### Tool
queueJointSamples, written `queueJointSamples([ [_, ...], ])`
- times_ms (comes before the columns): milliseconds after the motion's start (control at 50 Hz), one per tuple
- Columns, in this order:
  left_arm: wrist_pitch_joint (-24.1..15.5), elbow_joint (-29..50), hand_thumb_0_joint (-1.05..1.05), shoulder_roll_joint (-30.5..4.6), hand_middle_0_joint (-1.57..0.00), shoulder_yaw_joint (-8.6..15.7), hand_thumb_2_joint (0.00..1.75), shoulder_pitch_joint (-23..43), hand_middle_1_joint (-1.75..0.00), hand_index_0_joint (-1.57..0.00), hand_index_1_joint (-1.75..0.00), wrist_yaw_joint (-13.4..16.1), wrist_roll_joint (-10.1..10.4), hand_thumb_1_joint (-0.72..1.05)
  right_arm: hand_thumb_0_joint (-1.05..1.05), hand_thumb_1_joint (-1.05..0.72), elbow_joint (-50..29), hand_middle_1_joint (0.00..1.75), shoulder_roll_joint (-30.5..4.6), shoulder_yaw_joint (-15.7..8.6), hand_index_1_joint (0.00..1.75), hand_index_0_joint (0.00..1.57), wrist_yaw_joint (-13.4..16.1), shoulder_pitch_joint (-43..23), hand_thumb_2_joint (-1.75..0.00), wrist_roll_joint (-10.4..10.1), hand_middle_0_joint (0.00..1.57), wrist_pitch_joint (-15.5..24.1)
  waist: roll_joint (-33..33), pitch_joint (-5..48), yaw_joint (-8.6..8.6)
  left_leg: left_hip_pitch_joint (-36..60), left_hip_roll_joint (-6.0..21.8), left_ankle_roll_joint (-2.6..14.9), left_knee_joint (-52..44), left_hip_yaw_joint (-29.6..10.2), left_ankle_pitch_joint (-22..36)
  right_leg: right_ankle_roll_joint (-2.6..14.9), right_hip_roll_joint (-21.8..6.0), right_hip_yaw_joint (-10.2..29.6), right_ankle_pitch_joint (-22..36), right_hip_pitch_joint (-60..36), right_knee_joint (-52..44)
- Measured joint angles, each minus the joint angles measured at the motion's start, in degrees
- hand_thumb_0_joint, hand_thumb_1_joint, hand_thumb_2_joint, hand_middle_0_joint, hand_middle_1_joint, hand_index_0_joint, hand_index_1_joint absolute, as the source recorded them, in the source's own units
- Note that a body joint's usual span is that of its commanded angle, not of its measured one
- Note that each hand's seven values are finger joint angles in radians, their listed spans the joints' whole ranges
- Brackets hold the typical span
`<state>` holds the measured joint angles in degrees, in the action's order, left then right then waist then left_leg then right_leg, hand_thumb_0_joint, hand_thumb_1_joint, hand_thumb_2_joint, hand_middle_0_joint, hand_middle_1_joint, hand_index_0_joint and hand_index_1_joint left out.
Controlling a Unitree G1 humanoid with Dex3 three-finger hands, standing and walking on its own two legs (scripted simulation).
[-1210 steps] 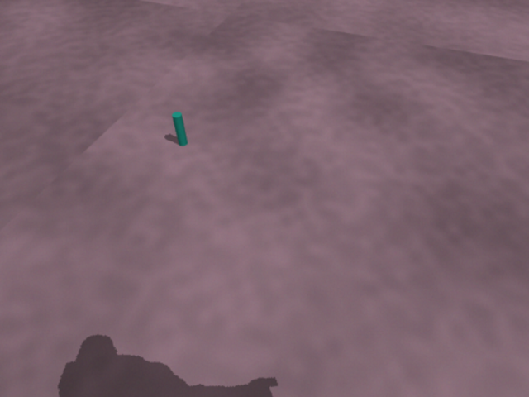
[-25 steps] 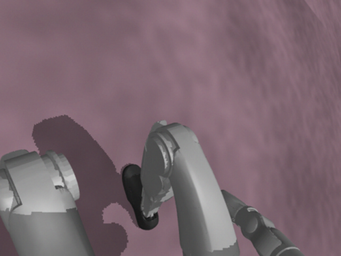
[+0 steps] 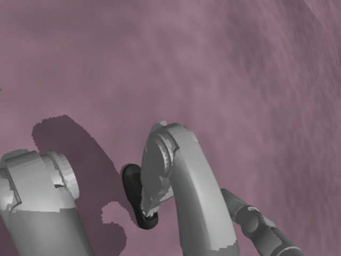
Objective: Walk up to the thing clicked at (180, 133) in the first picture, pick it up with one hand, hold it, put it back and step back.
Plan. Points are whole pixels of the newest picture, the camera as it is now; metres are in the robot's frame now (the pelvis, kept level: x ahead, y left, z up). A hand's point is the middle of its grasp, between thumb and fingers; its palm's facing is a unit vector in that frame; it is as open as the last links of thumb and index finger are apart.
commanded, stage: withdraw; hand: left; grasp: from the side
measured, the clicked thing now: out of the picture +0.46 +0.28 -0.20
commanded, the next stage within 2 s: rise in 0.12 s
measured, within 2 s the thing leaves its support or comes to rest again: neither
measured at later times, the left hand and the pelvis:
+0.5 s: hand out of the picture +0.42 +0.38 -0.04, palm faces +0.30 -0.90 -0.31, open 17.0 cm; pelvis +0.00 -0.01 +0.04, yaw +5 degrees
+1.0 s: hand out of the picture +0.29 +0.32 +0.14, palm faces +0.31 -0.84 -0.44, open 17.2 cm; pelvis +0.04 -0.02 +0.24, yaw +13 degrees
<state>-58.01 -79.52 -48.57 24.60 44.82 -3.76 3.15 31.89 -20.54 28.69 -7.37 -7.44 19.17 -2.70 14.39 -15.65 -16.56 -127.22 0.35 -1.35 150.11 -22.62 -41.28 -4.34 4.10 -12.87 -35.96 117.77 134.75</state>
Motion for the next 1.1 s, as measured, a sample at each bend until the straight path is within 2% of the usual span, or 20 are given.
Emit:
queueJointSamples([
  [80,2.14,5.67,-0.01,-0.43,-0.3,2.84,0.25,-1.49,-0.23,-0.3,-0.22,-1.14,-1.53,-0.14,0.0,-0.89,-0.03,0.3,0.55,-1.28,0.3,0.21,0.39,1.08,-0.9,-0.5,0.2,-1.32,-0.56,0.55,0.68,0.16,0.17,-0.04,-0.4,0.53,0.03,0.44,-0.13,0.32,-0.01,0.08,-0.02],
  [120,3.94,8.27,-0.01,-0.66,-0.27,3.36,0.22,-2.16,-0.2,-0.26,-0.19,-2.11,-1.45,-0.16,0.0,-0.9,0.04,0.3,0.82,-2.26,0.3,0.21,0.62,2.13,-0.9,-1.17,0.2,-1.99,-1.3,1.63,1.15,0.03,0.24,-0.01,-0.89,1.14,0.13,0.67,-0.34,0.71,-0.1,0.36,-0.07],
  [180,7.31,10.98,-0.01,-0.48,-0.24,2.61,0.18,-2.8,-0.16,-0.23,-0.15,-3.96,-0.13,-0.2,0.0,-0.9,0.33,0.3,0.96,-4.07,0.3,0.21,0.95,3.99,-0.9,-2.74,0.2,-2.56,-3.1,3.99,2.04,-0.41,0.3,0.23,-1.93,2.39,0.43,0.77,-0.79,1.51,-0.36,0.91,-0.32],
  [260,11.87,11.64,-0.01,0.23,-0.2,-0.17,0.15,-2.58,-0.13,-0.2,-0.12,-6.91,1.91,-0.24,0.0,-0.9,1.37,0.3,0.88,-6.4,0.3,0.21,1.43,5.61,-0.9,-5.15,0.21,-2.53,-5.74,7.12,3.1,-1.09,0.4,0.98,-3.42,4.29,1.03,0.47,-1.32,2.79,-0.59,1.59,-0.84],
  [340,18.31,10.12,-0.01,1.05,-0.16,-2.16,0.11,-0.7,-0.1,-0.15,-0.1,-5.59,-3.73,-0.33,0.0,-0.9,1.73,0.3,2.06,-10.04,0.3,0.21,1.66,6.97,-0.91,-7.97,0.2,-3.74,-7.45,9.55,4.12,-1.58,0.88,1.62,-5.13,6.13,1.71,0.86,-1.52,4.0,-0.34,2.41,-1.7],
  [380,21.78,11.33,-0.01,1.97,-0.14,-1.82,0.1,-0.8,-0.09,-0.13,-0.09,-4.94,-6.29,-0.38,0.0,-0.91,1.44,0.3,2.78,-11.5,0.3,0.21,1.74,7.78,-0.91,-9.27,0.2,-4.75,-8.17,10.72,4.45,-1.66,1.08,1.77,-6.27,6.96,1.98,1.34,-1.69,4.5,-0.28,2.71,-2.4],
  [420,25.13,14.13,-0.01,2.73,-0.12,-0.39,0.1,-2.05,-0.08,-0.11,-0.08,-4.32,-8.75,-0.43,0.0,-0.92,0.65,0.3,3.48,-12.83,0.3,0.21,1.87,8.99,-0.91,-10.64,0.2,-5.96,-8.9,12.23,4.69,-1.55,1.28,1.78,-7.58,7.8,2.05,1.81,-1.89,5.03,-0.35,2.97,-3.15],
  [460,28.1,16.28,-0.01,3.01,-0.11,0.5,0.1,-3.29,-0.08,-0.1,-0.08,-3.62,-10.1,-0.46,0.0,-0.92,0.33,0.3,4.19,-14.25,0.3,0.21,2.12,10.28,-0.91,-11.82,0.2,-6.89,-9.66,13.92,4.99,-1.15,1.43,1.74,-9.06,8.82,1.98,2.16,-2.18,5.72,-0.63,3.03,-3.87],
  [520,32.43,19.53,-0.02,3.06,-0.1,2.0,0.1,-5.19,-0.08,-0.09,-0.08,-2.31,-11.03,-0.48,0.0,-0.92,0.57,0.3,4.86,-16.31,0.3,0.21,2.7,11.92,-0.91,-13.35,0.2,-8.11,-11.1,16.24,5.8,-0.36,1.54,1.73,-11.42,10.36,1.92,2.1,-2.66,6.83,-1.07,2.89,-5.13],
  [560,35.31,22.06,-0.02,3.26,-0.09,2.33,0.1,-6.79,-0.08,-0.08,-0.07,-1.33,-10.84,-0.48,0.0,-0.92,0.72,0.3,5.09,-18.04,0.3,0.21,3.08,13.1,-0.91,-14.32,0.2,-8.76,-12.21,17.93,6.73,0.12,1.58,1.78,-13.13,11.46,1.94,1.93,-2.99,7.65,-1.34,2.81,-6.09],
  [600,37.97,24.9,-0.02,4.09,-0.08,1.55,0.09,-8.82,-0.07,-0.08,-0.07,-0.45,-10.14,-0.48,0.0,-0.91,1.02,0.3,5.28,-20.05,0.3,0.21,3.39,14.18,-0.91,-15.4,0.2,-9.13,-13.22,19.67,7.97,0.82,1.67,1.88,-15.11,12.69,1.98,1.77,-3.3,8.57,-1.59,2.6,-7.29],
  [660,42.03,30.26,-0.02,7.06,-0.07,-0.92,0.09,-13.03,-0.07,-0.07,-0.07,0.52,-9.09,-0.48,0.0,-0.91,1.56,0.3,5.49,-22.89,0.3,0.21,3.85,15.11,-0.91,-16.99,0.2,-9.2,-14.32,21.88,10.1,2.82,1.96,2.02,-18.75,14.54,2.05,1.6,-3.6,9.93,-1.75,1.47,-9.83],
  [740,47.71,40.15,-0.02,13.32,-0.06,-4.87,0.08,-20.72,-0.07,-0.06,-0.06,1.49,-8.19,-0.5,0.01,-0.9,1.06,0.3,5.63,-25.43,0.3,0.21,4.71,14.83,-0.91,-19.16,0.2,-9.16,-15.18,23.22,12.43,7.69,2.46,1.9,-24.75,16.14,2.16,1.29,-3.77,10.92,-1.55,-2.4,-14.89],
  [860,54.3,51.19,-0.02,20.78,-0.06,-8.89,0.08,-31.58,-0.07,-0.06,-0.06,3.86,-7.42,-0.5,0.01,-0.9,-1.78,0.3,6.44,-27.23,0.3,0.21,7.43,13.54,-0.9,-21.35,0.2,-8.05,-14.85,23.91,13.15,18.98,2.93,0.86,-35.87,17.45,2.65,1.82,-4.11,11.23,-1.15,-12.41,-24.62],
  [980,58.14,53.88,-0.02,23.6,-0.07,-11.1,0.08,-37.26,-0.07,-0.07,-0.06,7.36,-6.29,-0.49,0.01,-0.9,-2.87,0.3,6.82,-28.03,0.3,0.21,10.5,13.17,-0.9,-21.57,0.2,-5.16,-14.42,25.36,13.21,31.25,2.99,-0.35,-47.46,17.84,3.84,3.19,-4.55,10.65,-0.65,-24.09,-34.99],
  [1100,61.2,54.04,-0.01,26.67,-0.06,-14.05,0.08,-41.63,-0.06,-0.06,-0.06,9.34,-5.1,-0.5,0.01,-0.9,-2.8,0.3,6.23,-28.76,0.3,0.21,12.21,14.35,-0.9,-21.39,0.2,-2.0,-15.19,26.06,13.67,43.67,3.22,-0.83,-57.69,18.33,5.14,3.79,-4.59,10.35,0.33,-36.28,-44.72],
])
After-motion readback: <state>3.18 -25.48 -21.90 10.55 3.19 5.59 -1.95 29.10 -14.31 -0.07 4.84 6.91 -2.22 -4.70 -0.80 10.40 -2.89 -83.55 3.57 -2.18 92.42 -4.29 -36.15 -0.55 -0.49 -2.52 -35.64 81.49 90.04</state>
